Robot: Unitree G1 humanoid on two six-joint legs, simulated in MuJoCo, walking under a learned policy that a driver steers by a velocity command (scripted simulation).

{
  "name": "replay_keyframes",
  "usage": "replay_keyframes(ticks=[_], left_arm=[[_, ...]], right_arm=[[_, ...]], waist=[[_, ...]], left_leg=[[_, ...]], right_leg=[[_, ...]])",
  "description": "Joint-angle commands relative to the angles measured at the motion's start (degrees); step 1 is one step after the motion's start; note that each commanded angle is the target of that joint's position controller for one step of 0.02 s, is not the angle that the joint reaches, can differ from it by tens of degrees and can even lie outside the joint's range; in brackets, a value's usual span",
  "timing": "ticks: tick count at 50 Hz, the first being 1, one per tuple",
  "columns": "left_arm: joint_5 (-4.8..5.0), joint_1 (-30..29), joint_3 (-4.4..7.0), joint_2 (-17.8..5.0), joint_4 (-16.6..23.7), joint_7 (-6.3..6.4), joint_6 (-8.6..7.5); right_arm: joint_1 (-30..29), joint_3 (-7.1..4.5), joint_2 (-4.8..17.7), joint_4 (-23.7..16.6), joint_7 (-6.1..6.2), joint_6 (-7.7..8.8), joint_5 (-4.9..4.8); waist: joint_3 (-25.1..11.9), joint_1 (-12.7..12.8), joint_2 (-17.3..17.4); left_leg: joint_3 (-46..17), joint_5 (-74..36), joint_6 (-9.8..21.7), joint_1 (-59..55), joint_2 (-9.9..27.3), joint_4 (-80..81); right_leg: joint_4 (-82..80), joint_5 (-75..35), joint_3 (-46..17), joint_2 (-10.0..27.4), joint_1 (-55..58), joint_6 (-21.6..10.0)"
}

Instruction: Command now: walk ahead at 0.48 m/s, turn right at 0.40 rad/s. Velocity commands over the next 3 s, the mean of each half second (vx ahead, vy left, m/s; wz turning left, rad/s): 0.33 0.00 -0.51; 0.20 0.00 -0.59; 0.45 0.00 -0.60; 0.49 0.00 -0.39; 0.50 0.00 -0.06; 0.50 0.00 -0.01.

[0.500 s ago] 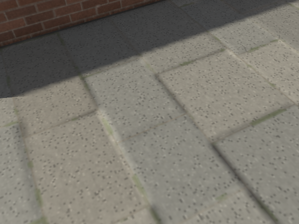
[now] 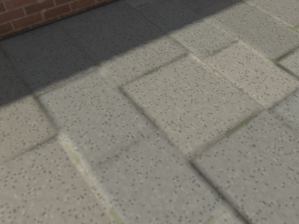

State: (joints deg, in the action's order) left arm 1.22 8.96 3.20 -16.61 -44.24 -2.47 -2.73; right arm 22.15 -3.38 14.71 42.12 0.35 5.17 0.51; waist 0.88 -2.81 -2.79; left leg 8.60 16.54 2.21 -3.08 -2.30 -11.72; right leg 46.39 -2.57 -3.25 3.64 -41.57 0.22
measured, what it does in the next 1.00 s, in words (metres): walks ahead, turning right: right foot, then left foot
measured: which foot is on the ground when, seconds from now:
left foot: down 0.00-0.16, up 0.18-0.62, down 0.64-1.00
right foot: up 0.00-0.16, down 0.18-0.64, up 0.66-1.00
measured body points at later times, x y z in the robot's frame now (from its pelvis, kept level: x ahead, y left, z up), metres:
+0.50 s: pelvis +0.24 -0.04 +0.00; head +0.30 -0.07 +0.45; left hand +0.44 +0.21 -0.10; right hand +0.36 -0.35 -0.09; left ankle +0.42 +0.10 -0.68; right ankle +0.24 -0.11 -0.74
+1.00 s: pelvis +0.36 -0.06 +0.00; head +0.37 -0.08 +0.45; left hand +0.65 +0.06 -0.09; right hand +0.27 -0.36 -0.10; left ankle +0.44 +0.05 -0.74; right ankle +0.30 -0.18 -0.71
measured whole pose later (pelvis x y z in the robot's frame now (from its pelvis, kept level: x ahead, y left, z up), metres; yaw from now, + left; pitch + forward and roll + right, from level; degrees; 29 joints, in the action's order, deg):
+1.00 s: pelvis +0.36 -0.06 +0.00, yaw -36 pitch +2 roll +1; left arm 1.0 11.2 3.5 -16.9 -36.9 -1.1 1.4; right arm 14.8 -4.4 17.6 40.9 0.6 2.3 -0.9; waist -0.2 -2.7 -0.1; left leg 5.8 11.5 -0.5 12.6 3.3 -21.9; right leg 43.5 19.9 0.9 3.3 -25.9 -0.1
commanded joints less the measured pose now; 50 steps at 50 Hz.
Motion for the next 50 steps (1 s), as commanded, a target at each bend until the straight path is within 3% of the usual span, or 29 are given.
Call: replay_keyframes(ticks=[1,3,6,7,8,9,10,11,12,13,14,15,18,22,27,30,31,32,33,34,35,36,37,39,43,46,50], left_arm=[[-0.07,-8.3,-0.58,-0.9,6.3,-1.18,-0.99],[0.08,-10.4,-0.55,-1.3,8.0,-1.97,-1.19],[0.19,-7.5,0.78,-4.1,9.2,-2.39,-0.81],[0.35,-2.1,1.82,-6.1,8.4,-2.2,-0.55],[0.42,6.5,3.41,-9.0,6.7,-1.51,-0.37],[-0.01,14.5,4.84,-13.1,5.4,-0.2,0.33],[-0.78,11.5,5.25,-18.2,6.9,0.26,-0.1],[-0.81,12.7,4.3,-13.7,8.1,0.43,-0.33],[-0.97,9.4,3.6,-11.5,8.4,0.47,-0.7],[-0.18,6.0,3.21,-9.9,8.6,0.49,-0.81],[0.25,2.9,2.84,-8.4,9.3,0.74,-0.57],[-0.56,1.3,2.49,-7.8,10.0,1.09,-0.41],[-1.13,0.2,2.9,-9.1,9.2,1.79,-0.28],[-0.06,1.0,3.24,-10.1,8.0,3.42,1.78],[0.12,2.3,3.17,-9.9,7.9,4.46,3.9],[0.16,0.7,2.86,-9.1,8.8,4.52,4.27],[0.27,-0.7,2.59,-8.4,9.4,4.53,4.29],[-0.56,0.7,1.72,-5.7,10.3,4.39,4.06],[-0.91,7.7,1.05,-3.1,10.2,4.32,3.69],[-0.87,9.5,1.98,-8.0,9.7,4.09,3.56],[-0.31,8.8,3.21,-11.6,8.6,3.97,3.99],[0.1,6.4,3.48,-11.4,8.4,4.08,4.78],[0.23,4.8,3.33,-10.2,8.9,4.17,5.46],[0.22,3.4,2.53,-7.3,10.2,3.46,5.55],[-0.22,-0.5,1.74,-5.0,12.2,2.44,3.9],[-0.4,-0.7,1.34,-4.3,12.3,1.65,3.2],[-0.17,1.2,1.71,-5.2,11.5,0.98,3.08]], right_arm=[[-1.5,-2.5,9.3,-2.2,0.72,0.76,-0.55],[-0.6,-2.76,10.1,-1.0,0.93,-0.07,-0.97],[-1.2,-3.31,12.5,-0.7,1.79,-1.68,-1.08],[-1.6,-3.43,13.3,-0.8,2.05,-2.28,-1.02],[-2.7,-3.36,13.6,-1.2,2.25,-2.51,-1.35],[-2.6,-2.53,11.9,-2.5,2.4,-1.87,-0.66],[5.2,0.2,3.2,-5.0,0.92,-0.24,0.83],[-1.4,-0.48,8.8,-5.1,0.12,1.7,-0.69],[-6.6,-0.86,10.3,-7.2,-0.05,2.24,-2.38],[-7.9,-0.66,9.9,-7.3,0.47,2.38,-1.58],[-8.3,-1.09,10.4,-7.0,1.0,1.95,-0.26],[-7.3,-1.37,10.7,-6.9,1.09,1.07,0.11],[-5.3,-0.64,8.1,-6.4,1.59,-0.96,0.65],[-10.1,0.15,6.3,-7.4,1.9,-1.88,0.73],[-17.3,-0.04,7.2,-9.2,0.83,-1.88,-0.26],[-15.9,-0.99,8.5,-8.9,0.39,-1.01,-0.26],[-13.9,-1.3,8.8,-8.4,0.44,-0.53,-0.14],[-12.2,-1.96,11.8,-8.6,0.92,-0.35,0.76],[-13.7,-2.48,15.1,-9.4,1.41,-1.22,2.39],[-9.7,-2.44,12.4,-8.1,1.24,-1.98,1.9],[-10.1,-1.71,9.6,-8.7,1.23,-2.31,0.9],[-11.1,-1.37,8.0,-8.7,1.3,-2.84,0.49],[-12.4,-1.17,7.4,-8.8,1.47,-3.28,-0.02],[-12.5,-1.55,8.9,-8.2,1.97,-3.53,-0.05],[-9.9,-2.59,10.5,-7.0,2.0,-2.54,-0.31],[-10.9,-3.38,12.2,-6.3,1.16,-1.9,-0.99],[-11.5,-3.84,13.2,-5.0,-0.33,-1.8,-2.04]], waist=[[6.1,-0.9,5.2],[6.0,-1.0,5.5],[0.5,2.1,9.1],[-3.0,5.1,10.0],[-7.5,10.1,8.8],[-12.3,13.3,2.7],[-19.3,4.2,-11.8],[-25.4,9.8,-3.6],[-16.8,9.0,-0.9],[-10.3,6.3,4.5],[-6.5,4.3,5.6],[-5.3,2.3,4.2],[-5.1,0.3,1.7],[-8.3,1.8,-0.9],[-8.4,4.5,-3.5],[-7.6,3.0,-5.7],[-7.2,1.3,-5.9],[-10.2,1.8,-1.2],[-11.3,6.4,14.2],[-14.2,4.8,18.5],[-12.3,3.7,12.1],[-9.6,3.2,8.9],[-6.8,3.0,8.8],[-3.4,2.4,12.2],[-3.9,0.1,12.2],[-3.8,0.5,11.9],[-2.7,1.6,11.7]], left_leg=[[-1.7,-25.1,5.8,3.8,16.4,5.0],[-0.4,-31.7,5.3,-0.8,17.5,2.2],[1.8,-60.8,3.6,-5.6,17.7,-9.3],[2.1,-67.2,3.0,-5.2,17.3,-17.3],[3.1,-65.5,1.6,0.3,15.6,-29.3],[2.4,-44.2,-1.0,14.9,12.3,-47.3],[-4.7,18.2,-5.2,40.1,-1.0,-69.6],[-16.2,18.8,-4.3,42.8,-0.3,-74.2],[-16.2,14.2,-3.4,44.9,2.4,-71.5],[-15.0,10.7,-3.4,44.0,4.7,-66.6],[-14.0,8.9,-4.1,41.9,6.1,-62.8],[-14.2,7.3,-4.5,38.0,6.9,-61.1],[-12.3,3.9,-7.0,34.2,6.1,-53.0],[-11.6,-6.3,-8.5,32.2,3.2,-39.8],[-14.0,-8.4,-7.9,31.4,0.7,-27.4],[-14.9,-8.1,-5.7,27.0,0.0,-17.4],[-14.5,-15.5,-4.2,21.7,1.2,-10.5],[-20.7,-26.8,-0.7,12.1,10.2,-10.4],[-35.0,-47.3,9.1,1.8,23.2,-11.7],[-45.0,-44.9,15.7,0.9,29.2,-10.4],[-39.5,-32.1,14.1,2.4,25.8,-10.3],[-32.9,-17.3,10.6,4.7,21.2,-9.1],[-29.3,-4.4,8.5,7.7,18.2,-6.7],[-24.6,4.7,7.3,12.6,15.2,-2.1],[-21.1,7.1,8.6,10.8,17.2,0.7],[-17.2,6.5,8.5,13.4,18.1,1.6],[-13.3,7.5,7.6,16.3,18.9,0.4]], right_leg=[[-7.4,-3.3,2.8,0.1,0.4,-1.4],[-10.2,0.2,4.5,-0.7,0.1,-3.0],[-10.4,9.1,9.5,-5.7,8.1,-6.5],[-10.4,11.5,10.4,-7.7,15.0,-8.0],[-14.1,8.6,9.8,-9.5,28.5,-10.2],[-15.6,3.8,-2.0,-2.6,46.1,-13.4],[-18.4,1.8,-35.8,14.4,65.3,-25.8],[-24.2,-2.5,-40.9,15.5,65.4,-26.0],[-24.6,-10.7,-30.7,13.8,58.3,-23.0],[-24.7,-16.3,-23.6,10.7,48.9,-20.6],[-25.6,-19.1,-19.0,8.6,41.3,-19.1],[-27.2,-21.2,-16.7,7.3,35.0,-18.6],[-28.3,-28.9,-12.0,4.4,26.7,-18.1],[-24.9,-25.7,-9.4,0.4,25.5,-14.0],[-20.9,-11.4,-17.0,1.3,29.6,-11.6],[-16.9,-6.5,-22.6,1.2,32.4,-9.9],[-14.4,-3.3,-22.5,-0.8,31.1,-8.2],[-6.9,7.4,-19.5,-3.8,26.4,-5.6],[4.7,37.5,-10.6,-12.4,13.6,-1.5],[16.7,44.5,-6.8,-10.7,8.6,1.5],[22.6,39.4,-6.7,-7.8,6.8,2.8],[23.9,34.0,-5.0,-5.9,4.7,3.5],[23.2,30.3,-3.7,-4.6,3.4,3.8],[20.0,26.2,0.2,-3.6,4.4,3.8],[10.2,24.6,2.1,-1.2,5.7,2.5],[2.0,23.0,3.6,-0.1,11.5,0.6],[-7.4,21.2,6.5,-1.0,19.7,-1.7]])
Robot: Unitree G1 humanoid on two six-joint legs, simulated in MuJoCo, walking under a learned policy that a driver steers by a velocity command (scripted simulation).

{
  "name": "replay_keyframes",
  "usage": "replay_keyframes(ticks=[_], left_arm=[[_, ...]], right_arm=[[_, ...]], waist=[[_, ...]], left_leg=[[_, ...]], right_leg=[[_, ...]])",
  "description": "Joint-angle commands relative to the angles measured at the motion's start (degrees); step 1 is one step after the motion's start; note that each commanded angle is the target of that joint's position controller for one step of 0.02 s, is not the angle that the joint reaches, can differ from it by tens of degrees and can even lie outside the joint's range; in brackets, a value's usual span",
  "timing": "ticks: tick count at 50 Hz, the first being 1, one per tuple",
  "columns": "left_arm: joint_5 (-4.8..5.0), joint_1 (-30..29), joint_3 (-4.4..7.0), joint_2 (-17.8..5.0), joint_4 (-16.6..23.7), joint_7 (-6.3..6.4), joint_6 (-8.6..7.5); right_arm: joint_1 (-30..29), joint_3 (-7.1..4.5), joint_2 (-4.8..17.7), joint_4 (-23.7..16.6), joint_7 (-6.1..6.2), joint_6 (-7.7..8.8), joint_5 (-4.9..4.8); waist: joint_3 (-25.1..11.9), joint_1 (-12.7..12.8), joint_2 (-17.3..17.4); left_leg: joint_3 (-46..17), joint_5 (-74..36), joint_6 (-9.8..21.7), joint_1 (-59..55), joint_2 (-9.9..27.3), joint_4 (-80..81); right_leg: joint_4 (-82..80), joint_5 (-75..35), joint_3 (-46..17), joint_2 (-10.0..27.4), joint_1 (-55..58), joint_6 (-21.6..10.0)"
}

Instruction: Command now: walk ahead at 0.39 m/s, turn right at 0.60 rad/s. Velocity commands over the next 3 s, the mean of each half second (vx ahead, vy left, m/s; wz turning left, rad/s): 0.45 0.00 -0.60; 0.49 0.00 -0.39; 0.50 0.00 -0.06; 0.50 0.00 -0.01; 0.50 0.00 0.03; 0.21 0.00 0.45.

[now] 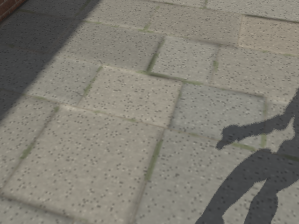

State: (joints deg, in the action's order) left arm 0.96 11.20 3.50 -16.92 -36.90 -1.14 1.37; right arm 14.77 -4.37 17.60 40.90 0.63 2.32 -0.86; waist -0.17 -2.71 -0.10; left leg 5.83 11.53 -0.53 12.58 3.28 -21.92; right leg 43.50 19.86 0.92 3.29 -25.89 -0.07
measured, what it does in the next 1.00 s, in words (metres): walks ahead, turning right: right foot, then left foot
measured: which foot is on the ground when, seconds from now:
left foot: down 0.00-0.08, up 0.10-0.50, down 0.52-1.00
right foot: up 0.00-0.06, down 0.08-0.52, up 0.54-0.98, down 1.00-1.00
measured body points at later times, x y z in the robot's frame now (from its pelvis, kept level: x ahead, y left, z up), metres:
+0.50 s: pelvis +0.22 -0.05 -0.02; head +0.26 -0.08 +0.43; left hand +0.28 +0.24 -0.12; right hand +0.43 -0.34 -0.08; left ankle +0.41 +0.02 -0.73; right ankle +0.03 -0.12 -0.74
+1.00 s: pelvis +0.47 -0.17 -0.02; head +0.50 -0.20 +0.43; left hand +0.79 -0.09 -0.08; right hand +0.33 -0.42 -0.15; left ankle +0.41 +0.02 -0.74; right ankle +0.54 -0.33 -0.74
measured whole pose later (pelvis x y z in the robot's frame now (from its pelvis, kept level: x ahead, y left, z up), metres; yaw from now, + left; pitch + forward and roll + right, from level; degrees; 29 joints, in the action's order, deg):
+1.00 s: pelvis +0.47 -0.17 -0.02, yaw -28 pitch +2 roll +3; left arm 0.6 3.0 1.6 -15.1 -34.7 -2.1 -3.0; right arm 21.5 -3.9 17.7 50.7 -0.9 3.7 -2.1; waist 2.2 -5.5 -1.4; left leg 6.8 22.2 -2.2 -3.5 1.3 -17.8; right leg 30.6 5.3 0.1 2.9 -28.9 -3.6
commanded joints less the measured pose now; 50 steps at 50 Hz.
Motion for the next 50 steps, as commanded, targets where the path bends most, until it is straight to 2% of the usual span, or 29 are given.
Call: replay_keyframes(ticks=[1,3,4,5,6,7,8,9,10,13,16,19,23,25,26,27,28,29,30,31,32,33,36,39,42,44,47,49,50], left_arm=[[0.12,0.6,1.49,-4.6,3.5,-0.47,-1.05],[0.28,7.7,2.34,-5.3,0.3,-0.16,-1.07],[0.74,14.4,3.71,-8.4,-1.4,0.37,-1.23],[0.16,17.5,5.34,-17.6,0.1,0.67,-1.94],[-0.29,17.2,4.42,-14.8,0.9,0.15,-3.52],[-0.49,14.6,3.08,-11.0,1.2,0.07,-4.64],[-0.41,12.1,2.22,-8.4,1.7,0.1,-5.13],[-0.29,9.9,1.82,-7.5,2.1,0.29,-4.97],[-0.36,9.1,1.52,-7.1,2.3,0.63,-4.77],[-0.39,10.0,1.78,-8.1,1.3,1.96,-4.55],[0.12,12.3,2.11,-8.6,-0.4,2.83,-4.25],[0.78,15.1,2.39,-8.9,-2.3,3.04,-4.02],[0.93,14.5,2.99,-9.4,-3.5,3.49,-3.39],[0.59,12.8,2.93,-8.8,-3.0,3.28,-2.99],[0.04,11.2,2.3,-7.3,-1.8,2.92,-2.94],[-0.64,14.4,1.13,-3.2,-0.4,2.81,-3.12],[0.95,21.4,0.09,-1.2,-0.1,2.62,-3.71],[2.06,17.7,1.43,-7.0,-1.1,2.59,-3.69],[1.84,11.3,1.95,-9.2,-0.1,2.51,-3.56],[0.91,8.3,1.95,-8.5,0.5,2.55,-3.6],[0.44,7.2,2.11,-7.5,0.8,2.33,-3.52],[0.68,7.9,1.95,-6.1,0.8,2.06,-3.22],[0.5,6.5,0.95,-2.5,1.2,1.94,-2.59],[-0.36,2.2,0.15,-1.8,2.3,1.32,-3.28],[-0.31,-3.9,-0.69,-1.2,3.4,0.02,-4.6],[-0.02,-7.7,-0.8,-1.6,4.6,-0.56,-4.96],[0.01,-10.2,-0.25,-3.5,6.1,-0.91,-4.96],[-0.44,-4.1,1.07,-5.6,4.7,-0.8,-4.95],[-0.58,4.4,2.6,-8.2,1.9,-0.39,-4.75]], right_arm=[[-4.9,-2.8,10.2,-3.5,-0.83,0.84,-1.04],[-4.5,-2.02,7.6,-2.8,-1.0,0.54,-0.68],[-5.4,-0.79,3.8,-3.3,-1.23,0.65,0.54],[-9.0,0.28,0.9,-8.1,-1.22,1.48,1.94],[-11.2,-0.45,4.7,-8.9,-1.18,3.09,0.03],[-10.8,-1.06,7.1,-8.7,-1.65,4.16,-1.28],[-9.3,-1.16,7.4,-7.3,-1.83,4.7,-0.45],[-9.2,-1.27,7.4,-6.5,-1.78,5.03,1.08],[-9.4,-1.46,7.4,-6.3,-1.9,5.08,1.81],[-12.2,-0.53,4.5,-6.0,-2.27,4.57,1.65],[-17.9,0.68,1.8,-7.0,-2.72,4.35,1.02],[-22.6,0.82,2.0,-8.4,-3.41,4.48,0.35],[-21.1,-0.15,4.4,-8.4,-3.49,5.05,0.18],[-13.1,-1.55,6.6,-6.5,-2.74,5.32,0.43],[-4.8,-2.39,8.5,-5.2,-2.26,5.37,0.98],[4.4,-3.33,12.3,-4.4,-1.68,4.98,1.92],[5.4,-2.93,11.9,-3.2,-2.44,4.4,1.55],[3.1,-1.69,6.4,-4.0,-2.08,3.98,0.71],[-0.2,-1.14,4.6,-4.0,-1.63,3.51,0.48],[-2.4,-0.91,4.2,-3.5,-1.54,3.32,1.05],[-3.7,-0.65,3.1,-2.9,-1.49,3.4,1.56],[-4.2,-0.51,2.8,-2.3,-1.48,3.77,1.93],[-3.7,-0.82,3.5,0.2,-1.79,4.87,1.07],[-3.1,-1.34,5.7,1.8,-1.84,4.85,0.62],[-2.0,-1.46,7.4,2.8,-1.66,4.09,-0.24],[1.1,-1.68,8.9,4.2,-1.66,3.6,-0.77],[3.6,-1.97,10.5,6.0,-1.55,2.45,-1.43],[2.8,-1.81,11.0,6.6,-1.29,1.62,-1.64],[3.6,-1.06,9.4,6.8,-1.08,1.43,-1.28]], waist=[[-1.5,2.8,8.1],[-2.2,5.6,4.6],[-3.2,8.2,-3.7],[-1.7,8.2,-18.7],[-1.7,9.8,-12.7],[1.9,7.7,-10.8],[3.0,6.0,-8.3],[3.0,5.1,-6.4],[2.7,4.3,-6.2],[1.6,4.2,-4.9],[2.5,6.0,-5.9],[3.6,7.6,-6.3],[3.4,5.8,-7.3],[-1.2,1.7,-8.0],[-8.4,-2.6,-7.0],[-19.0,-3.8,3.0],[-25.5,-0.2,20.5],[-16.9,-1.3,13.2],[-8.1,-1.7,7.5],[-3.6,-0.4,3.5],[-1.2,0.9,3.5],[-0.6,2.2,5.2],[1.7,3.0,5.1],[2.5,2.6,3.3],[3.5,0.6,2.8],[3.9,-0.9,3.0],[4.3,-0.6,3.7],[0.2,4.1,4.1],[-5.1,8.0,3.4]], left_leg=[[-9.2,14.0,9.6,1.7,13.1,8.9],[-4.4,16.9,7.1,7.8,10.3,0.2],[1.6,14.5,3.5,15.5,5.8,-16.8],[1.8,22.4,-1.0,37.2,-3.4,-38.8],[-8.9,21.8,0.3,43.7,-2.6,-46.2],[-10.3,15.9,1.6,45.2,-0.3,-46.3],[-10.0,10.3,1.8,43.1,1.3,-44.2],[-9.8,6.5,1.3,40.3,2.0,-40.5],[-9.6,3.4,0.7,36.8,2.1,-37.2],[-7.5,-4.8,-1.7,31.5,-0.7,-27.9],[-6.9,-12.5,-2.4,25.4,-3.4,-15.9],[-7.5,-15.1,-1.9,21.6,-4.5,-9.8],[-9.3,-11.8,0.3,16.7,-4.2,-6.1],[-7.0,-9.3,2.8,4.6,-5.4,-4.0],[-9.7,-9.8,5.5,-9.8,-1.4,-5.4],[-25.5,-3.7,10.9,-31.6,11.2,-7.2],[-50.1,8.7,16.2,-40.4,21.0,1.2],[-46.8,17.2,14.0,-33.7,19.1,4.0],[-36.7,13.5,12.2,-24.0,17.1,5.2],[-30.7,6.2,11.7,-15.8,15.0,6.5],[-25.9,0.9,11.4,-10.5,13.1,8.0],[-22.5,-1.4,11.3,-6.8,11.6,9.6],[-16.8,-6.4,13.3,-3.1,11.2,13.3],[-12.1,-11.4,13.9,-4.6,10.9,14.7],[-6.8,-13.5,12.2,-4.1,8.6,14.7],[-6.6,-12.7,11.6,-6.1,9.7,14.4],[-7.1,-16.2,10.4,-11.8,12.3,11.5],[-4.4,-30.3,8.4,-12.5,11.1,2.3],[-1.9,-34.8,6.7,-8.8,8.3,-8.4]], right_leg=[[-8.5,-3.3,3.5,-1.2,7.4,-2.3],[-13.3,-3.1,5.3,-4.2,18.8,-4.1],[-18.6,1.8,-4.6,0.5,27.7,-7.2],[-28.1,14.7,-36.9,14.8,34.8,-17.2],[-33.7,21.6,-45.8,18.1,33.5,-21.7],[-33.7,18.2,-41.3,17.0,31.9,-20.2],[-32.1,10.8,-34.8,14.4,29.6,-18.1],[-31.5,2.9,-30.0,12.2,27.5,-16.3],[-31.6,-4.0,-26.1,10.1,25.5,-15.1],[-31.4,-18.2,-19.1,6.8,23.4,-13.8],[-30.5,-20.1,-15.6,4.3,19.5,-11.8],[-29.6,-18.2,-17.8,5.1,18.7,-11.3],[-25.5,-21.9,-22.0,7.4,22.5,-9.6],[-17.1,-34.9,-20.9,4.9,22.2,-7.8],[-5.7,-34.6,-19.2,1.7,17.0,-5.9],[14.0,-17.8,-14.6,-4.6,1.3,-2.8],[28.3,15.4,-13.1,-8.4,-12.4,-0.7],[33.4,11.3,-13.5,-3.8,-17.1,-0.3],[32.6,6.0,-10.3,-1.6,-17.6,-0.2],[30.7,2.3,-9.1,0.5,-15.4,-0.3],[28.4,0.4,-9.1,2.0,-13.2,-0.5],[26.9,-0.7,-8.9,3.0,-10.3,-0.8],[20.8,-1.5,-8.0,3.2,-10.5,-0.5],[10.3,-9.5,-7.1,3.5,-12.0,-0.1],[-1.5,-18.1,-3.3,2.6,-7.9,-0.3],[-5.9,-19.3,-2.0,1.9,-6.4,-0.6],[-10.4,-14.8,-1.3,0.6,-5.6,-2.4],[-14.3,-13.9,1.5,-2.3,5.1,-4.5],[-14.8,-14.5,2.5,-4.0,17.8,-6.1]])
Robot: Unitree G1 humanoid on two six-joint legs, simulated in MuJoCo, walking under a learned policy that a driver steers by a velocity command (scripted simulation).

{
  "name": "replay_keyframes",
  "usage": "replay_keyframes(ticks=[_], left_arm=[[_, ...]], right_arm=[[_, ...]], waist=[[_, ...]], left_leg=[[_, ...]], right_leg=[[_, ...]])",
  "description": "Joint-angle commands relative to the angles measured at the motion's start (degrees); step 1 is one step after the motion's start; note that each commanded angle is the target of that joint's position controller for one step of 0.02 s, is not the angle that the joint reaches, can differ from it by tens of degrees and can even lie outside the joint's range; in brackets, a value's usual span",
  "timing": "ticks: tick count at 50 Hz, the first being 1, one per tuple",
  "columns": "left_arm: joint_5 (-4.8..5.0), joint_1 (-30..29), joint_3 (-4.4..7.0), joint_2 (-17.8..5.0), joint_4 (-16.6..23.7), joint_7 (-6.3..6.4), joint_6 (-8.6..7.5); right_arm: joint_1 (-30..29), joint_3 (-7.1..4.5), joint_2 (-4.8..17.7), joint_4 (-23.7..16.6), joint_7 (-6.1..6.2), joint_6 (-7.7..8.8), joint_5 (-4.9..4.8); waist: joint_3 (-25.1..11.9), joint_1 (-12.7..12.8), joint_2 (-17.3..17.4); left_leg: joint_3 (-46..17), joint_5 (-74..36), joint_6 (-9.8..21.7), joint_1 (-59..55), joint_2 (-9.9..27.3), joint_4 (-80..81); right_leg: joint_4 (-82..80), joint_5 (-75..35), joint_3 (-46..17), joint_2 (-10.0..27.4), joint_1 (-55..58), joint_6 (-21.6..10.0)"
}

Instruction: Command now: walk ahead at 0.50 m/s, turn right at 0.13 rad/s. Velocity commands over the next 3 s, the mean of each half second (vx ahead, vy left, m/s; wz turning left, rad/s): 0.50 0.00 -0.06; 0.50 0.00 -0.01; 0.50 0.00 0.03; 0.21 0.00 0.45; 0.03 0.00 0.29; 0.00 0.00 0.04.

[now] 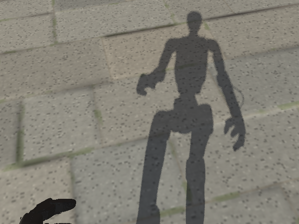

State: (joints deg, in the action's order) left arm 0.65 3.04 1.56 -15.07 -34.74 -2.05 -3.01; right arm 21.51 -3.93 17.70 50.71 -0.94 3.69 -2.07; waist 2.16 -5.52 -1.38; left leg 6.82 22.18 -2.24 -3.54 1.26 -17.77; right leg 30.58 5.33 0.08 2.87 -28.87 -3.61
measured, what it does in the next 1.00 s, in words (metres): walks ahead: left foot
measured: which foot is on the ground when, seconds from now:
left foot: down 0.00-0.02, up 0.04-0.52, down 0.54-1.00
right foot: down 0.00-0.56, up 0.58-1.00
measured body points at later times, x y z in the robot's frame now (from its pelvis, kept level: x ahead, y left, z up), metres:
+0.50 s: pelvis +0.27 +0.00 +0.01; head +0.30 +0.01 +0.45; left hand +0.27 +0.30 -0.12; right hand +0.50 -0.22 -0.08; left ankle +0.43 +0.13 -0.71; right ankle +0.13 -0.11 -0.73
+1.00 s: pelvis +0.55 +0.02 +0.01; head +0.58 +0.02 +0.46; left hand +0.76 +0.25 -0.08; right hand +0.54 -0.26 -0.12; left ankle +0.43 +0.12 -0.73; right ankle +0.73 -0.12 -0.69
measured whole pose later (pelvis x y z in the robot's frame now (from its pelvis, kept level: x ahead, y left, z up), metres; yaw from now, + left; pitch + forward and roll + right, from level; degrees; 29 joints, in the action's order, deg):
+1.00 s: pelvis +0.55 +0.02 +0.01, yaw +0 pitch +2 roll +2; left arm 0.8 3.5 1.9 -14.8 -42.0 -1.7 -4.3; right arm 20.1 -2.4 16.3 52.6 -0.4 3.7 -0.9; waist 1.3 -5.1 -2.1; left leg 2.5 16.5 2.3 -2.7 -3.4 -12.0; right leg 30.9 -2.8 -1.0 4.6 -34.2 -0.4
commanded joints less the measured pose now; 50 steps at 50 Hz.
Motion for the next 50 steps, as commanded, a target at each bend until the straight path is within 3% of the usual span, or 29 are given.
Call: replay_keyframes(ticks=[1,2,3,4,5,6,7,10,13,17,20,23,25,26,27,28,29,30,31,32,33,34,37,40,43,47,50], left_arm=[[-0.46,22.9,6.02,-14.7,-2.0,1.36,0.06],[-0.58,23.4,6.33,-19.3,-2.2,1.33,0.07],[-0.17,23.0,4.9,-13.4,-1.6,1.04,-0.37],[-0.28,19.5,4.1,-11.4,-1.6,0.93,-0.78],[-0.33,16.1,3.65,-10.1,-1.5,0.83,-1.0],[-0.66,13.4,3.27,-8.7,-1.4,0.67,-1.14],[-1.15,11.9,2.87,-7.4,-1.2,0.66,-1.43],[-0.6,11.3,3.1,-7.7,-2.6,0.82,-2.58],[-0.6,12.9,3.46,-8.9,-4.5,1.44,-2.79],[-0.18,16.0,3.79,-10.4,-6.9,2.0,-2.35],[0.22,19.1,4.05,-11.2,-9.3,2.09,-1.81],[0.54,19.8,4.4,-11.7,-10.9,2.45,-0.96],[0.5,18.9,4.61,-12.4,-11.4,2.7,-0.31],[0.37,17.9,4.45,-12.2,-11.4,2.83,0.09],[-0.21,18.4,3.64,-10.4,-11.0,3.07,0.33],[-0.94,24.6,1.81,-5.1,-9.3,2.69,-0.47],[-0.21,25.2,1.25,-3.7,-10.2,2.48,-1.61],[1.39,20.0,2.76,-9.7,-9.1,2.13,-2.51],[2.07,15.2,2.86,-10.3,-7.6,2.05,-2.96],[1.25,12.8,2.83,-9.7,-7.2,2.31,-2.93],[0.41,12.9,3.13,-9.2,-7.4,2.52,-2.5],[0.15,14.3,3.03,-8.2,-7.9,2.5,-1.93],[-0.26,14.3,2.62,-6.0,-8.0,2.75,-0.71],[-0.61,8.6,2.29,-5.2,-6.3,2.68,-0.87],[-0.35,2.7,1.6,-3.6,-5.1,1.94,-1.57],[0.28,-4.2,1.27,-3.6,-2.9,0.67,-2.18],[0.31,-5.7,1.48,-4.7,-1.8,-0.3,-2.55]], right_arm=[[-3.0,0.06,6.0,-4.5,0.7,0.22,1.72],[2.9,2.03,-0.2,-6.0,0.32,1.26,2.02],[-1.0,0.6,6.2,-5.2,0.0,2.14,0.6],[-5.5,0.03,7.9,-7.0,-0.26,2.67,-0.69],[-7.7,0.25,7.1,-7.2,0.0,2.84,-0.18],[-8.5,0.1,6.8,-7.2,0.13,2.72,0.87],[-7.4,0.04,6.3,-6.8,-0.02,2.17,1.02],[-6.8,0.56,3.6,-6.2,0.02,0.45,1.35],[-12.5,0.95,2.8,-7.9,0.16,0.01,2.0],[-20.1,1.67,1.7,-9.5,-0.71,0.72,1.61],[-24.4,1.76,2.1,-11.0,-1.47,1.09,1.25],[-25.4,1.49,3.3,-11.9,-2.28,1.51,1.28],[-21.7,0.85,4.7,-11.1,-2.34,1.73,1.38],[-15.5,-0.15,6.3,-9.2,-2.03,1.75,1.53],[-6.1,-1.53,9.2,-6.6,-1.44,1.65,1.65],[0.9,-2.88,15.3,-5.7,-0.94,1.35,2.66],[3.0,-2.34,12.7,-4.7,-1.24,1.02,1.55],[-0.4,-1.19,9.4,-5.2,-1.22,1.1,1.01],[-4.3,-0.7,7.7,-6.0,-1.01,1.08,1.33],[-7.7,-0.19,6.1,-6.3,-1.05,1.2,1.85],[-9.7,0.24,4.5,-6.6,-1.1,1.57,2.49],[-10.6,0.39,4.0,-6.6,-1.14,1.78,2.84],[-9.7,0.01,5.3,-5.3,-0.88,2.57,2.31],[-7.4,-0.33,6.7,-3.9,-0.05,2.27,2.1],[-5.0,-0.35,7.4,-2.8,0.48,1.81,1.62],[-0.3,-0.54,8.3,-0.4,0.68,0.76,1.14],[0.5,-0.94,8.9,0.7,1.06,-0.3,0.9]], waist=[[-15.3,14.7,-1.7],[-21.8,9.8,-15.8],[-20.9,12.4,-8.7],[-13.1,11.7,-7.5],[-9.2,10.0,-3.8],[-6.5,8.3,-2.8],[-5.9,6.4,-3.4],[-4.1,4.6,-2.5],[-1.0,5.6,-1.2],[1.2,8.4,-1.5],[2.4,9.8,-1.5],[2.5,9.0,-2.1],[0.0,6.6,-3.3],[-3.8,3.1,-3.1],[-10.6,-0.6,-1.6],[-20.4,0.4,10.0],[-25.3,-0.2,17.7],[-16.9,-0.9,12.0],[-10.5,0.2,8.8],[-5.5,1.9,5.3],[-3.9,3.8,5.9],[-3.7,5.1,6.8],[-2.4,6.2,5.8],[-0.8,4.9,4.3],[0.4,2.7,4.3],[2.2,0.2,4.2],[2.2,1.1,4.9]], left_leg=[[-0.7,-30.3,5.7,19.2,7.3,-30.9],[-4.2,9.1,2.5,38.8,-2.8,-49.5],[-11.8,11.0,3.1,44.8,-0.6,-55.9],[-10.9,6.2,3.9,48.6,2.0,-56.4],[-10.0,1.2,4.0,47.1,4.4,-53.8],[-10.0,-2.2,3.6,44.9,5.9,-50.5],[-10.6,-4.6,3.3,41.4,7.0,-48.9],[-10.0,-8.1,1.8,39.1,7.3,-44.1],[-9.8,-16.6,0.5,42.1,7.1,-34.2],[-8.0,-27.2,0.5,39.2,4.7,-20.3],[-7.9,-27.6,1.6,39.3,3.7,-15.5],[-8.2,-22.4,3.9,39.4,3.0,-12.3],[-6.2,-18.4,5.7,33.1,1.1,-11.1],[-4.2,-18.3,7.0,24.4,-1.0,-9.9],[-6.1,-20.0,9.1,9.8,0.9,-11.7],[-28.1,-16.2,17.1,-13.5,15.8,-12.3],[-49.2,-3.6,21.9,-19.8,21.1,-1.0],[-44.7,3.6,19.0,-14.2,19.6,1.4],[-37.1,2.2,16.8,-6.4,17.6,2.3],[-31.1,-3.4,15.9,1.9,15.4,4.0],[-27.2,-8.6,15.2,7.3,13.5,5.3],[-24.7,-11.9,15.1,10.4,12.2,6.8],[-19.1,-20.4,16.4,13.6,11.5,9.9],[-14.7,-25.3,15.6,11.9,10.3,10.9],[-10.8,-25.1,13.8,11.4,8.4,11.3],[-11.1,-24.1,13.8,5.5,10.7,9.7],[-12.1,-29.0,12.9,-0.6,13.5,6.0]], right_leg=[[-0.3,-1.4,-8.8,6.5,37.5,-6.1],[-8.5,11.4,-37.5,19.1,50.3,-15.2],[-12.4,16.3,-41.0,18.7,48.9,-14.4],[-13.0,12.5,-32.5,17.0,43.1,-12.5],[-13.5,5.9,-26.0,14.4,36.2,-11.3],[-15.0,0.7,-21.7,12.6,30.4,-10.7],[-16.8,-2.3,-19.0,11.2,26.4,-10.4],[-21.2,-6.6,-13.8,10.3,21.3,-11.4],[-23.3,-7.2,-9.4,9.2,21.0,-10.8],[-23.9,-5.0,-4.8,7.6,21.3,-8.6],[-22.5,-4.1,-5.0,9.6,25.3,-8.2],[-19.0,-7.8,-5.8,12.0,31.0,-7.0],[-14.1,-18.7,-5.3,11.8,33.0,-5.7],[-6.6,-27.7,-3.4,9.6,32.1,-4.4],[5.6,-26.0,-1.0,6.5,26.1,-2.5],[28.0,-4.8,1.4,-0.4,5.2,1.6],[40.2,27.3,-4.4,-7.0,-7.3,3.3],[44.9,26.1,-7.9,-3.2,-13.7,2.3],[43.5,21.1,-6.0,-0.1,-14.9,1.4],[40.0,16.6,-4.6,2.3,-13.2,1.5],[36.4,13.1,-5.0,4.2,-9.9,1.6],[34.9,11.2,-5.1,4.9,-6.6,1.9],[30.0,7.6,-4.1,5.5,-6.3,3.5],[20.0,-1.4,-3.5,5.6,-9.6,4.8],[8.7,-10.0,-1.5,3.8,-7.0,4.7],[1.3,-11.1,-0.8,2.1,-7.5,3.9],[-1.6,-5.4,-1.1,1.3,-7.9,1.9]])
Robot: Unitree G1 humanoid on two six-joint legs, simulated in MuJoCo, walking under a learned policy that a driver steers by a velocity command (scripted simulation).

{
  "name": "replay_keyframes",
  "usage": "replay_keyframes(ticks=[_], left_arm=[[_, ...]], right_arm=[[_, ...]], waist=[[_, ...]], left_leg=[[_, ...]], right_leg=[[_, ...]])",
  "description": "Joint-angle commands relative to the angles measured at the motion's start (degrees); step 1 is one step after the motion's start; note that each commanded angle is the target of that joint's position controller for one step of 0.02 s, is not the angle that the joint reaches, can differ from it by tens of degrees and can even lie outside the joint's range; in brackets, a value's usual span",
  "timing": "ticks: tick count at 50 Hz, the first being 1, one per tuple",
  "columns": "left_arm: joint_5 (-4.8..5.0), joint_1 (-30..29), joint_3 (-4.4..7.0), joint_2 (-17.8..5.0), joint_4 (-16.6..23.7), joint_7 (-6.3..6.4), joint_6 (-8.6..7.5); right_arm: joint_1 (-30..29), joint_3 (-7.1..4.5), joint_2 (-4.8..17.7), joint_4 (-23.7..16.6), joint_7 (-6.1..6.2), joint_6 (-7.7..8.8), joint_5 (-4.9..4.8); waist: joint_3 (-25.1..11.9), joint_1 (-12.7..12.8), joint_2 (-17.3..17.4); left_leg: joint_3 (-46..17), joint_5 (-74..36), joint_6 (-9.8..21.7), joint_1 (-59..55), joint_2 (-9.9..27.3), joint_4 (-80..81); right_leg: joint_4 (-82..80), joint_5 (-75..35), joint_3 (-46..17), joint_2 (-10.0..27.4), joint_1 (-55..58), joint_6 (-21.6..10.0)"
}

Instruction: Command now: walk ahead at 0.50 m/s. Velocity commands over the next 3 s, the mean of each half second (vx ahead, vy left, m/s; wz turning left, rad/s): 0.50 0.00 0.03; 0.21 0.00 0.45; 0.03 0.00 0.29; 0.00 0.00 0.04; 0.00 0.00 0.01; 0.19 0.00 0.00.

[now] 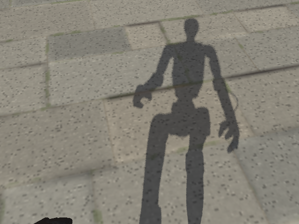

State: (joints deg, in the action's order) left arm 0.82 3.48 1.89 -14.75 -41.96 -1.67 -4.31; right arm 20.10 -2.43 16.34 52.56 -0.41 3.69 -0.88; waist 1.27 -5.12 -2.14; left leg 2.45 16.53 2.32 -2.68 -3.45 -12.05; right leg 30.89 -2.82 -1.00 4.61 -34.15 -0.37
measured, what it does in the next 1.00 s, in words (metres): walks ahead, turning left: right foot, then left foot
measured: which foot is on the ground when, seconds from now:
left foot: down 0.00-0.10, up 0.12-0.58, down 0.60-1.00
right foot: up 0.00-0.06, down 0.08-0.62, up 0.64-1.00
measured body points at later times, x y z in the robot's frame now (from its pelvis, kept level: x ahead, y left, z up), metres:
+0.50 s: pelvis +0.28 -0.03 +0.00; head +0.30 -0.03 +0.45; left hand +0.29 +0.26 -0.13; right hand +0.48 -0.27 -0.10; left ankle +0.47 +0.13 -0.70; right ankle +0.19 -0.13 -0.74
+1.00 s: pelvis +0.46 +0.02 +0.00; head +0.50 +0.05 +0.45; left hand +0.54 +0.33 -0.11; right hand +0.66 -0.23 -0.10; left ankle +0.48 +0.11 -0.74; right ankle +0.59 -0.12 -0.70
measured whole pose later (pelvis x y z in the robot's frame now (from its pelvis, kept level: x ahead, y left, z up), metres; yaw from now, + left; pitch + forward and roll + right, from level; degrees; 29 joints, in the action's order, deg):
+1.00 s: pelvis +0.46 +0.02 +0.00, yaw +17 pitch +3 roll -1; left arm -0.3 5.8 3.2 -17.2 -44.3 2.6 -0.8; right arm 11.3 -4.3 17.6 42.1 1.6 -1.3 -0.6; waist 1.7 -2.0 -0.8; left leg -8.9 9.0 3.9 19.5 -7.3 -26.3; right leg 43.6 14.6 -7.9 0.3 -31.3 5.2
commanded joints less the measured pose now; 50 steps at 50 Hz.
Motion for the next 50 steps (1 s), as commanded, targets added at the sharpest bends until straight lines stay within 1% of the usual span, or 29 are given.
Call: replay_keyframes(ticks=[1,2,3,4,5,6,7,8,9,10,12,16,20,25,27,28,29,30,31,32,33,34,35,36,39,41,44,47,50], left_arm=[[0.1,-4.9,1.4,-5.7,5.2,-0.83,-1.29],[-0.02,-1.8,1.94,-6.9,4.4,-0.8,-1.34],[-0.2,5.1,3.01,-8.7,2.3,-0.55,-1.36],[-0.52,14.7,4.33,-11.6,-0.3,0.02,-1.23],[-1.45,21.5,5.75,-17.4,-1.5,0.41,-0.87],[-0.4,23.0,4.87,-14.0,-2.1,0.37,-0.56],[-0.11,19.4,3.65,-11.0,-1.7,0.42,-0.55],[-0.31,15.1,3.17,-9.7,-0.9,0.57,-0.5],[-0.73,11.7,2.72,-8.3,-0.8,0.38,-0.6],[-1.17,9.5,2.25,-6.7,-0.5,0.3,-1.01],[-1.13,8.1,2.24,-6.5,-0.9,0.09,-1.57],[-0.92,10.4,2.87,-8.8,-3.3,0.82,-1.98],[-0.49,13.2,3.06,-10.1,-5.3,1.57,-1.45],[-0.23,16.6,3.59,-10.8,-8.6,1.94,-0.49],[-0.49,14.8,3.74,-11.0,-8.7,2.41,0.44],[-0.5,13.6,3.92,-11.7,-8.4,2.81,0.94],[-0.4,12.0,3.97,-12.0,-7.7,3.31,1.6],[-0.81,13.1,3.6,-11.2,-7.0,3.85,2.01],[-2.94,16.6,2.39,-8.1,-4.9,4.02,1.56],[-2.82,21.6,0.56,-3.5,-4.9,3.07,0.31],[-1.1,18.9,1.95,-9.4,-5.5,2.27,-0.6],[0.37,13.3,2.12,-10.0,-3.7,2.24,-0.77],[-0.07,10.7,2.23,-9.7,-3.4,2.91,-0.4],[-0.98,9.8,2.73,-10.3,-3.0,3.65,0.39],[-1.52,11.9,2.67,-8.3,-2.4,4.33,2.2],[-1.71,11.0,2.62,-7.8,-1.9,4.8,2.62],[-1.66,7.8,2.65,-7.5,-0.8,4.9,3.23],[-1.2,3.8,2.64,-7.4,0.6,4.59,3.36],[-0.94,1.8,2.65,-7.6,1.4,4.11,2.47]], right_arm=[[1.6,-2.62,10.6,-1.0,0.67,-0.57,-0.32],[0.6,-2.79,11.1,-1.2,0.8,-0.81,-0.33],[-0.7,-2.65,10.9,-1.4,0.9,-1.15,-0.3],[-0.6,-1.8,9.0,-2.2,1.03,-1.21,0.34],[5.3,0.1,3.2,-3.7,0.55,-0.18,0.92],[5.1,0.4,3.0,-2.7,0.23,1.06,0.64],[0.2,-1.11,8.5,-4.2,-0.28,2.07,-1.01],[-4.1,-1.15,8.8,-5.6,-0.4,2.57,-1.74],[-6.1,-1.19,8.2,-5.9,-0.25,2.57,-0.98],[-5.5,-1.55,7.8,-5.5,-0.05,2.04,-0.33],[-3.0,-1.21,5.4,-4.5,0.07,0.68,0.02],[-8.7,-0.97,4.3,-6.5,0.41,-0.08,0.81],[-16.2,-0.27,2.5,-8.3,-0.38,0.64,0.5],[-21.8,-0.17,3.4,-10.9,-1.87,0.7,-0.42],[-20.9,-0.55,4.1,-11.5,-2.6,0.86,0.18],[-17.9,-1.22,5.4,-11.1,-2.81,0.93,0.62],[-11.6,-2.4,7.4,-9.6,-2.88,1.03,0.93],[-5.3,-3.93,10.5,-8.1,-2.44,0.96,0.98],[-0.3,-5.26,16.5,-8.3,-1.56,0.44,1.49],[-1.8,-4.63,16.2,-9.6,-1.58,0.2,1.02],[-2.5,-3.91,12.5,-10.7,-1.65,-0.3,0.59],[-5.9,-3.43,10.5,-11.5,-1.42,-0.5,0.44],[-8.5,-3.14,9.2,-11.8,-1.26,-0.72,0.33],[-10.2,-2.87,8.1,-12.3,-0.86,-0.96,0.43],[-11.4,-3.41,9.4,-13.3,-0.36,-1.45,1.65],[-11.2,-3.86,10.4,-13.6,0.34,-1.69,1.12],[-10.8,-4.11,10.8,-14.0,1.53,-2.92,0.22],[-10.7,-4.13,10.6,-14.4,2.32,-4.17,0.19],[-10.1,-4.26,10.6,-14.6,2.58,-4.96,0.33]], waist=[[2.2,1.8,6.1],[0.2,3.8,6.9],[-4.0,7.8,6.5],[-11.3,11.7,4.8],[-20.5,10.7,-6.4],[-24.4,11.4,-12.0],[-16.2,11.6,-7.9],[-9.6,10.2,-4.8],[-4.8,8.5,-1.4],[-3.2,6.5,-2.2],[-2.5,4.4,-3.0],[0.4,4.9,-1.1],[1.6,7.4,-1.0],[3.1,9.1,-0.6],[2.5,7.7,-1.1],[0.1,6.0,-2.3],[-3.8,2.6,-2.2],[-8.2,0.1,0.5],[-15.6,1.2,11.9],[-25.1,3.9,19.5],[-25.8,1.3,10.7],[-17.8,1.6,7.9],[-11.1,2.9,2.5],[-8.7,4.2,2.4],[-8.0,7.0,6.5],[-9.0,7.0,6.6],[-9.9,6.0,6.9],[-7.9,4.7,8.5],[-6.6,3.9,10.1]], left_leg=[[-7.7,-27.2,7.8,-2.7,18.6,-1.6],[-7.2,-35.4,7.1,-3.1,18.2,-5.3],[-5.1,-43.4,5.8,-1.7,16.0,-13.4],[-3.1,-39.5,4.1,5.7,13.0,-25.9],[0.1,-18.5,-0.1,29.2,4.9,-48.5],[-6.3,15.8,-0.8,39.7,0.1,-59.1],[-9.1,14.5,0.2,45.2,3.9,-63.2],[-7.2,9.5,0.8,45.8,7.0,-61.7],[-6.2,5.2,0.5,44.4,9.1,-57.8],[-6.6,2.0,0.2,40.9,11.0,-54.4],[-6.2,-0.6,-1.0,36.4,11.7,-51.8],[-5.6,-10.1,-3.4,40.4,12.2,-40.8],[-3.2,-21.8,-3.4,37.5,9.9,-25.9],[-4.1,-19.9,-0.6,40.0,8.7,-20.1],[-3.0,-15.6,1.1,37.7,6.9,-18.6],[-1.4,-13.9,1.8,33.2,5.0,-18.6],[0.7,-15.1,2.8,25.2,2.5,-17.1],[-0.7,-23.7,4.2,14.4,2.2,-15.5],[-18.1,-45.2,10.3,-4.2,14.8,-19.7],[-41.2,-49.6,21.6,-17.9,26.2,-14.2],[-36.9,-42.9,19.6,-14.8,23.4,-12.8],[-29.2,-39.3,17.1,-7.4,20.6,-12.0],[-24.1,-38.1,14.9,1.6,17.9,-10.3],[-22.0,-36.7,13.9,8.2,16.5,-8.7],[-19.9,-37.9,14.3,17.3,14.0,-6.3],[-19.4,-38.1,13.9,17.6,13.3,-6.7],[-20.9,-26.7,11.7,17.3,11.9,-6.9],[-23.8,-13.3,10.0,17.9,10.4,-6.4],[-27.2,-12.1,9.8,16.5,10.3,-7.9]], right_leg=[[-2.5,5.0,0.4,-1.1,-0.4,-2.1],[-3.0,6.9,1.6,-2.5,4.5,-3.1],[-4.6,6.1,3.3,-4.3,14.4,-4.6],[-2.5,4.4,0.6,-1.5,30.3,-7.1],[-2.4,10.9,-22.8,13.2,54.5,-15.6],[-11.2,17.9,-39.8,18.1,58.8,-18.7],[-13.2,22.6,-34.2,16.4,52.6,-16.0],[-14.6,20.5,-26.6,14.2,44.1,-14.3],[-17.0,16.2,-21.2,11.9,36.1,-13.6],[-18.8,12.2,-17.5,10.0,30.9,-12.7],[-21.9,7.9,-13.3,8.3,25.5,-13.1],[-24.7,2.2,-7.4,7.4,24.3,-13.7],[-25.3,2.3,-1.7,5.3,25.4,-11.3],[-22.9,1.8,0.8,9.8,35.8,-9.9],[-17.4,-11.3,2.8,10.2,38.6,-8.1],[-12.4,-22.0,3.8,9.6,39.3,-6.8],[-3.4,-30.0,5.7,7.5,38.6,-5.0],[8.7,-26.9,7.9,4.1,33.7,-2.3],[29.3,-0.3,9.2,-1.8,16.6,1.6],[46.9,40.6,1.5,-11.0,0.5,4.2],[50.1,39.4,-6.0,-6.6,-1.5,3.1],[48.3,35.9,-4.6,-4.4,-4.1,2.2],[44.0,32.2,-3.5,-2.2,-4.3,2.4],[39.8,29.5,-3.7,-0.7,-1.6,2.5],[33.6,26.3,-3.3,-1.8,4.5,3.6],[28.3,23.7,-3.4,-2.6,4.0,4.6],[21.9,18.1,-4.5,-3.5,3.8,5.6],[15.4,16.0,-5.5,-4.6,4.3,5.9],[9.6,17.9,-6.2,-5.9,6.2,5.7]])
Next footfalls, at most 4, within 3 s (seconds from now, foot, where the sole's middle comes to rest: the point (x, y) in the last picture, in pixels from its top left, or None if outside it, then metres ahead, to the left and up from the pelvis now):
0.08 right None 0.23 -0.13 -0.78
0.60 left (119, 216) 0.52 0.11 -0.78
1.10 right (160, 190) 0.62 -0.08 -0.78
1.44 left None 0.48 0.14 -0.78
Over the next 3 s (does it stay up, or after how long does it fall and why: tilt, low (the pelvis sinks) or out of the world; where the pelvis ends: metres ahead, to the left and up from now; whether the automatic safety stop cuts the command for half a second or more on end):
stays up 0.60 0.03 0.00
